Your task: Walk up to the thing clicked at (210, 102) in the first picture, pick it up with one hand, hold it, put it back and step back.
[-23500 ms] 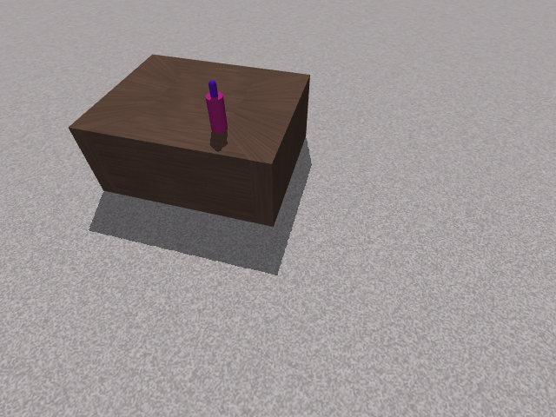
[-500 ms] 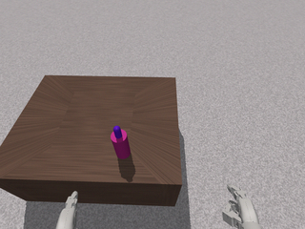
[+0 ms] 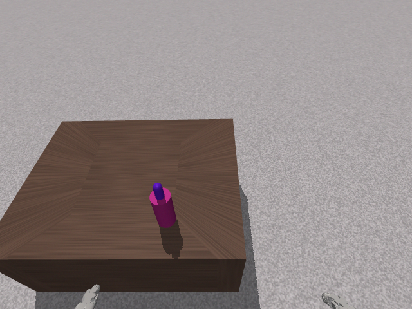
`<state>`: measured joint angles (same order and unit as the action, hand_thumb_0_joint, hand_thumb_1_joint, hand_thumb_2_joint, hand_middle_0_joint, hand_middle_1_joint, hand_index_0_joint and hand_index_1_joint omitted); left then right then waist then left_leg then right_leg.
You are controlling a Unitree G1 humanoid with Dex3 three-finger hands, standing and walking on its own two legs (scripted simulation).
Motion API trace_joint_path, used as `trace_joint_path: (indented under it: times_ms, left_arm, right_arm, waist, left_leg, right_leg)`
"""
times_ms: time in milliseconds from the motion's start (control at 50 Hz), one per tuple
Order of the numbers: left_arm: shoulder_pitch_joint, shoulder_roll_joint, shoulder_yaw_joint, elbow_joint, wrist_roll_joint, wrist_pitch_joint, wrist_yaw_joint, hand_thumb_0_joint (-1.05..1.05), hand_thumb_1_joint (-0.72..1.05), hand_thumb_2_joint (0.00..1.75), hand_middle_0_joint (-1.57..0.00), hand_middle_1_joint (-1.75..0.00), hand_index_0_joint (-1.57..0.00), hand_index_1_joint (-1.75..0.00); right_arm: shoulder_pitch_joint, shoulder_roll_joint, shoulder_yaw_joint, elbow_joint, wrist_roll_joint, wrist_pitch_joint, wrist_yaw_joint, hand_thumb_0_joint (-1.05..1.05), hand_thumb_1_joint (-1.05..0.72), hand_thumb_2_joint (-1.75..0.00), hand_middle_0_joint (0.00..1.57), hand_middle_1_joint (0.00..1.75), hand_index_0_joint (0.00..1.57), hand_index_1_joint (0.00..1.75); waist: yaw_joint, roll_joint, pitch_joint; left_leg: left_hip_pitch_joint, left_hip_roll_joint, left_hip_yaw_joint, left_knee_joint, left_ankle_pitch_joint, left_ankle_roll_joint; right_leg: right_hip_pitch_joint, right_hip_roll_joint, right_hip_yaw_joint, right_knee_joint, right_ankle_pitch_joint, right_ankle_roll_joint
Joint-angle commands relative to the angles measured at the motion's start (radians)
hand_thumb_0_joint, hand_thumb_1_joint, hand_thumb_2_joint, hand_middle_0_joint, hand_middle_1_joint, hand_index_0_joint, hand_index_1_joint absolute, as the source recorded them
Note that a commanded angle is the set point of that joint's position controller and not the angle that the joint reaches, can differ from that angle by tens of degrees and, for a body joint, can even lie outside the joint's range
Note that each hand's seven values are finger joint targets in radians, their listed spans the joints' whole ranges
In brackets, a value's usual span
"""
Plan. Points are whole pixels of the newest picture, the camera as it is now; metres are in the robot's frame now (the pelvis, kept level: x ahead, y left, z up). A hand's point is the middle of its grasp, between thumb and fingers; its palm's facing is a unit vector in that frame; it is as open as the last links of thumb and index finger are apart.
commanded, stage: home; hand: left
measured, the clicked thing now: (162, 203) +0.51 +0.17 -0.26
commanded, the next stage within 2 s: stand in 1.26 s
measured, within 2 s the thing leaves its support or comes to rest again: neither
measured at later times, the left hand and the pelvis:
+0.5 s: hand out of the picture +0.05 +0.26 -0.13, palm faces -0.01 -0.92 -0.38, open 17.5 cm; pelvis -0.01 +0.01 +0.02, yaw +0 degrees
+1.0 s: hand out of the picture +0.03 +0.26 -0.13, palm faces -0.02 -0.93 -0.37, open 17.6 cm; pelvis -0.02 +0.01 +0.02, yaw +0 degrees
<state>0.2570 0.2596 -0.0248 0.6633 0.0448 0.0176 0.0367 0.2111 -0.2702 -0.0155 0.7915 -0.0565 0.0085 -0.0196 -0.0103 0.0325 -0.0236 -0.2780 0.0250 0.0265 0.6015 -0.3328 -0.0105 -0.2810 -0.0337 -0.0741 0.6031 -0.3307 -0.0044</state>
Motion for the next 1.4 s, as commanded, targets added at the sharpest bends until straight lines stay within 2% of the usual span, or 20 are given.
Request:
trace_joint_path:
  times_ms: [0,100,180,240,320,360,440,540,620,720,760,800,860,1000,1120,1140,1240,1280,1340,1380]
  left_arm:
    - [-0.062,0.192,0.074,0.012,-0.002,-0.06,0.006,0.0,-0.59,0.04,-0.04,-0.05,-0.05,-0.05]
    - [-0.077,0.217,0.068,0.136,-0.004,-0.057,0.009,0.0,-0.61,0.03,-0.04,-0.05,-0.05,-0.05]
    - [-0.087,0.234,0.064,0.212,-0.009,-0.053,0.012,0.0,-0.59,0.04,-0.04,-0.05,-0.05,-0.05]
    - [-0.094,0.246,0.058,0.261,-0.011,-0.047,0.013,0.0,-0.58,0.04,-0.05,-0.05,-0.05,-0.05]
    - [-0.103,0.263,0.052,0.316,-0.014,-0.044,0.014,0.0,-0.6,0.03,-0.04,-0.05,-0.04,-0.04]
    - [-0.106,0.261,0.048,0.341,-0.014,-0.04,0.012,0.0,-0.57,0.05,-0.05,-0.05,-0.05,-0.05]
    - [-0.113,0.277,0.051,0.374,-0.014,-0.042,0.009,0.0,-0.57,0.05,-0.05,-0.05,-0.05,-0.05]
    - [-0.112,0.268,0.048,0.408,-0.014,-0.036,0.002,0.0,-0.61,0.02,-0.04,-0.05,-0.04,-0.04]
    - [-0.126,0.271,0.049,0.414,-0.015,-0.043,0.0,0.0,-0.58,0.04,-0.05,-0.05,-0.05,-0.05]
    - [-0.128,0.27,0.048,0.432,-0.018,-0.039,-0.003,0.0,-0.6,0.03,-0.04,-0.05,-0.05,-0.05]
    - [-0.121,0.263,0.044,0.436,-0.018,-0.043,-0.003,0.0,-0.6,0.03,-0.04,-0.05,-0.05,-0.05]
    - [-0.128,0.271,0.045,0.436,-0.018,-0.045,-0.003,0.0,-0.59,0.04,-0.04,-0.05,-0.05,-0.05]
    - [-0.137,0.268,0.045,0.443,-0.023,-0.04,-0.005,0.0,-0.59,0.04,-0.04,-0.05,-0.05,-0.05]
    - [-0.147,0.275,0.047,0.446,-0.023,-0.041,-0.007,0.0,-0.58,0.04,-0.05,-0.05,-0.05,-0.05]
    - [-0.151,0.274,0.046,0.445,-0.025,-0.045,-0.008,0.0,-0.59,0.04,-0.04,-0.05,-0.05,-0.05]
    - [-0.146,0.27,0.047,0.448,-0.024,-0.044,-0.009,0.0,-0.6,0.03,-0.04,-0.05,-0.05,-0.05]
    - [-0.164,0.279,0.051,0.447,-0.027,-0.043,-0.011,0.0,-0.59,0.04,-0.04,-0.05,-0.05,-0.05]
    - [-0.16,0.274,0.049,0.443,-0.026,-0.047,-0.011,0.0,-0.6,0.03,-0.04,-0.05,-0.05,-0.05]
    - [-0.168,0.277,0.051,0.446,-0.027,-0.047,-0.011,0.0,-0.59,0.03,-0.04,-0.05,-0.05,-0.05]
    - [-0.172,0.282,0.053,0.441,-0.029,-0.047,-0.013,0.0,-0.43,0.19,-0.2,-0.21,-0.2,-0.21]
  right_arm:
    - [-0.058,-0.168,-0.056,-0.042,0.003,-0.035,0.007,0.0,-0.9,-0.9,0.2,0.3,0.2,0.3]
    - [-0.059,-0.186,-0.057,0.034,0.011,-0.021,0.006,0.0,-0.9,-0.9,0.2,0.3,0.2,0.3]
    - [-0.041,-0.209,-0.054,0.091,0.018,-0.023,0.001,0.0,-0.9,-0.9,0.2,0.3,0.2,0.3]
    - [-0.059,-0.221,-0.047,0.127,0.02,-0.019,0.0,0.0,-0.9,-0.9,0.2,0.3,0.2,0.3]
    - [-0.054,-0.228,-0.039,0.169,0.023,-0.019,-0.002,0.0,-0.9,-0.9,0.2,0.3,0.2,0.3]
    - [-0.057,-0.232,-0.034,0.189,0.023,-0.016,-0.001,0.0,-0.9,-0.9,0.2,0.3,0.2,0.3]
    - [-0.072,-0.235,-0.031,0.209,0.026,-0.017,0.0,0.0,-0.9,-0.9,0.2,0.3,0.2,0.3]
    - [-0.083,-0.247,-0.03,0.23,0.026,-0.013,0.002,0.0,-0.9,-0.9,0.2,0.3,0.2,0.3]
    - [-0.084,-0.244,-0.028,0.235,0.029,-0.022,0.001,0.0,-0.9,-0.9,0.2,0.3,0.2,0.3]
    - [-0.085,-0.253,-0.024,0.248,0.03,-0.02,0.0,0.0,-0.9,-0.9,0.2,0.3,0.2,0.3]
    - [-0.096,-0.253,-0.023,0.245,0.035,-0.025,0.0,0.0,-0.9,-0.9,0.2,0.3,0.2,0.3]
    - [-0.092,-0.249,-0.02,0.252,0.036,-0.027,-0.001,0.0,-0.9,-0.9,0.2,0.3,0.2,0.3]
    - [-0.083,-0.256,-0.016,0.263,0.036,-0.022,0.0,0.0,-0.9,-0.9,0.2,0.3,0.2,0.3]
    - [-0.087,-0.261,-0.017,0.269,0.037,-0.023,0.002,0.0,-0.9,-0.9,0.2,0.3,0.2,0.3]
    - [-0.099,-0.257,-0.017,0.273,0.04,-0.026,0.003,0.0,-0.9,-0.9,0.2,0.3,0.2,0.3]
    - [-0.094,-0.261,-0.016,0.277,0.04,-0.025,0.004,0.0,-0.9,-0.9,0.2,0.3,0.2,0.3]
    - [-0.09,-0.265,-0.016,0.28,0.04,-0.025,0.003,0.0,-0.9,-0.9,0.2,0.3,0.2,0.3]
    - [-0.112,-0.267,-0.019,0.275,0.041,-0.028,0.003,0.0,-0.9,-0.9,0.2,0.3,0.2,0.3]
    - [-0.105,-0.262,-0.017,0.281,0.041,-0.026,0.004,0.0,-0.9,-0.9,0.2,0.3,0.2,0.3]
    - [-0.109,-0.272,-0.021,0.279,0.041,-0.03,0.002,0.0,-0.9,-0.9,0.2,0.3,0.2,0.3]
  waist:
    - [0.013,-0.017,-0.029]
    - [0.014,-0.038,0.0]
    - [0.01,-0.027,-0.026]
    - [0.019,-0.024,0.001]
    - [0.016,-0.024,-0.004]
    - [0.019,-0.024,0.038]
    - [0.02,-0.03,0.034]
    - [0.024,-0.014,0.085]
    - [0.019,-0.018,0.018]
    - [0.016,-0.008,0.044]
    - [0.018,-0.015,0.015]
    - [0.016,-0.032,0.011]
    - [0.013,-0.028,0.055]
    - [0.012,-0.034,0.039]
    - [0.013,-0.041,0.032]
    - [0.011,-0.027,0.037]
    - [0.006,-0.026,0.037]
    - [0.014,-0.02,0.011]
    - [0.01,-0.043,0.028]
    - [0.009,-0.018,-0.001]
  left_leg:
    - [0.07,0.052,-0.088,-0.154,0.23,0.026]
    - [0.099,0.061,-0.097,-0.217,0.235,0.02]
    - [0.152,0.075,-0.102,-0.249,0.321,0.021]
    - [0.149,0.078,-0.112,-0.282,0.301,0.018]
    - [0.179,0.083,-0.108,-0.297,0.362,0.016]
    - [0.143,0.078,-0.112,-0.324,0.277,0.013]
    - [0.16,0.083,-0.115,-0.337,0.267,0.019]
    - [0.092,0.075,-0.121,-0.364,0.117,0.02]
    - [0.141,0.085,-0.117,-0.352,0.215,0.025]
    - [0.115,0.083,-0.121,-0.364,0.148,0.021]
    - [0.155,0.091,-0.121,-0.348,0.229,0.026]
    - [0.169,0.092,-0.117,-0.346,0.255,0.023]
    - [0.123,0.083,-0.115,-0.358,0.185,0.02]
    - [0.128,0.089,-0.113,-0.355,0.193,0.021]
    - [0.15,0.096,-0.113,-0.351,0.248,0.021]
    - [0.145,0.092,-0.108,-0.351,0.211,0.019]
    - [0.143,0.095,-0.106,-0.36,0.206,0.018]
    - [0.169,0.103,-0.106,-0.346,0.259,0.022]
    - [0.156,0.103,-0.106,-0.35,0.247,0.018]
    - [0.182,0.106,-0.101,-0.35,0.268,0.018]
  right_leg:
    - [0.048,-0.076,0.091,-0.17,0.245,-0.019]
    - [0.086,-0.084,0.089,-0.229,0.225,-0.013]
    - [0.141,-0.094,0.094,-0.242,0.309,-0.013]
    - [0.152,-0.092,0.089,-0.267,0.275,-0.006]
    - [0.175,-0.1,0.092,-0.28,0.33,-0.007]
    - [0.164,-0.094,0.093,-0.31,0.232,0.0]
    - [0.166,-0.1,0.101,-0.331,0.217,0.0]
    - [0.131,-0.09,0.104,-0.349,0.08,0.003]
    - [0.17,-0.105,0.113,-0.336,0.186,-0.005]
    - [0.147,-0.096,0.108,-0.335,0.137,-0.003]
    - [0.163,-0.108,0.114,-0.336,0.203,-0.008]
    - [0.165,-0.108,0.115,-0.335,0.231,-0.009]
    - [0.149,-0.102,0.116,-0.346,0.147,-0.003]
    - [0.158,-0.105,0.12,-0.35,0.149,-0.009]
    - [0.17,-0.108,0.121,-0.347,0.206,-0.011]
    - [0.157,-0.105,0.123,-0.355,0.177,-0.007]
    - [0.163,-0.105,0.126,-0.354,0.177,-0.011]
    - [0.176,-0.111,0.125,-0.347,0.244,-0.013]
    - [0.178,-0.107,0.125,-0.349,0.224,-0.012]
    - [0.189,-0.112,0.13,-0.342,0.272,-0.017]
